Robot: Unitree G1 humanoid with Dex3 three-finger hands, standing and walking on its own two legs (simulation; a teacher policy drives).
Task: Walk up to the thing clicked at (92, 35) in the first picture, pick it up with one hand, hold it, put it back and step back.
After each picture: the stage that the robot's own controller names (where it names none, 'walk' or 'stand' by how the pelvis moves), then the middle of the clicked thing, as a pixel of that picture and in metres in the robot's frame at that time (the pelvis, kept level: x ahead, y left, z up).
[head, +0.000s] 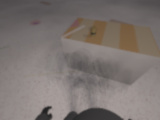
stand; (93, 31) +1.01 +0.02 -0.04
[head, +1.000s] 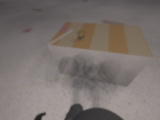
walk; (80, 35) +0.90 +0.20 -0.03
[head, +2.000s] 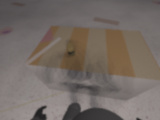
stand; (70, 49) +0.57 +0.23 -0.01
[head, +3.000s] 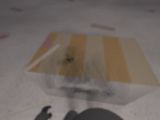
stand; (69, 56) +0.54 +0.21 -0.04
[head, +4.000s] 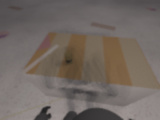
stand; (68, 58) +0.51 +0.22 -0.05
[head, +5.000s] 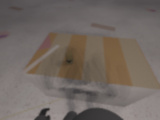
stand; (69, 58) +0.52 +0.22 -0.05
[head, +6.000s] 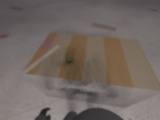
stand; (69, 58) +0.51 +0.21 -0.05
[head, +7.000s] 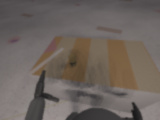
rise first; (72, 60) +0.51 +0.22 -0.04
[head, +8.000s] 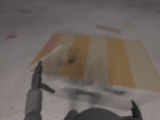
go down; (71, 57) +0.53 +0.21 -0.03
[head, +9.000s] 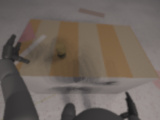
go down; (61, 51) +0.50 +0.21 +0.01
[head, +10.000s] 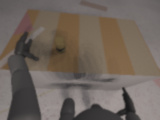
close in; (60, 45) +0.51 +0.20 +0.03
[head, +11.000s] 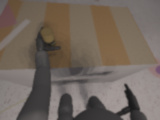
close; (49, 38) +0.53 +0.23 +0.06
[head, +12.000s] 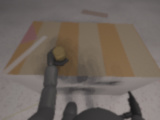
lift; (60, 56) +0.41 +0.19 +0.09
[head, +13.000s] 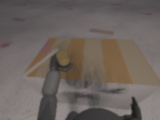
lift; (64, 61) +0.32 +0.17 +0.18
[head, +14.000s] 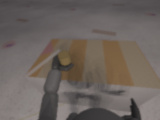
hold; (65, 61) +0.33 +0.17 +0.17
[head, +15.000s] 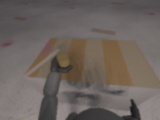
hold; (64, 63) +0.32 +0.17 +0.16
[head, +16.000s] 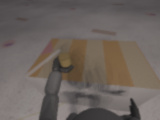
crouch; (66, 63) +0.33 +0.17 +0.15
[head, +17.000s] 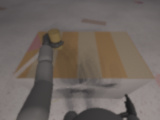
crouch; (56, 39) +0.48 +0.21 +0.19
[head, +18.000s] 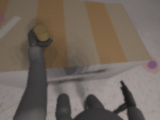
lower; (43, 36) +0.53 +0.23 +0.06
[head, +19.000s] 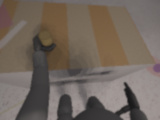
lower; (47, 41) +0.51 +0.22 +0.05
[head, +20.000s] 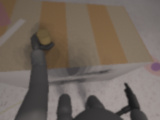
lower; (45, 40) +0.52 +0.23 +0.06
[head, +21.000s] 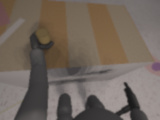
lower; (45, 39) +0.52 +0.23 +0.06
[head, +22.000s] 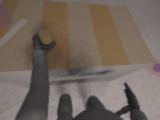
loosen; (47, 40) +0.52 +0.23 +0.05
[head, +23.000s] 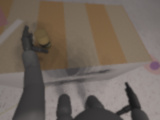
withdraw; (43, 40) +0.52 +0.23 +0.06
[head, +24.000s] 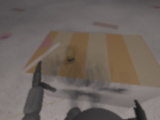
sink last; (70, 56) +0.50 +0.21 +0.00
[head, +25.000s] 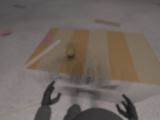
stand; (70, 53) +0.52 +0.22 +0.00
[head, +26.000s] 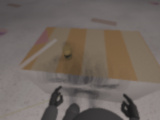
stand; (67, 52) +0.52 +0.22 +0.02
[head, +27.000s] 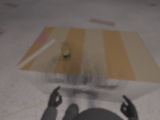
stand; (66, 53) +0.51 +0.23 +0.02
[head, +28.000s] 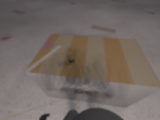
stand; (71, 58) +0.53 +0.21 -0.04
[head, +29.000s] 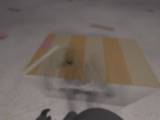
stand; (69, 59) +0.51 +0.21 -0.05
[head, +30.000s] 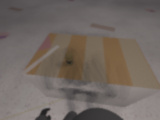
stand; (69, 59) +0.51 +0.21 -0.05
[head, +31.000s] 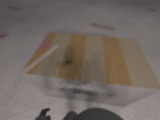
walk; (68, 58) +0.51 +0.22 -0.05
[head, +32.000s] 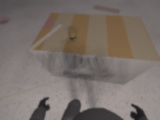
walk; (72, 35) +0.69 +0.22 -0.02
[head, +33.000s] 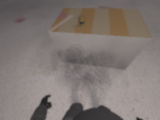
walk; (81, 20) +1.03 +0.19 -0.02
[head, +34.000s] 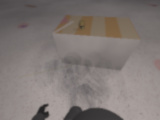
stand; (81, 25) +1.15 +0.21 -0.03
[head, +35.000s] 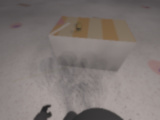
stand; (78, 27) +1.11 +0.20 -0.05
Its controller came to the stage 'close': yes
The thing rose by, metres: 0.22
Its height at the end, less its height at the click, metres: +0.00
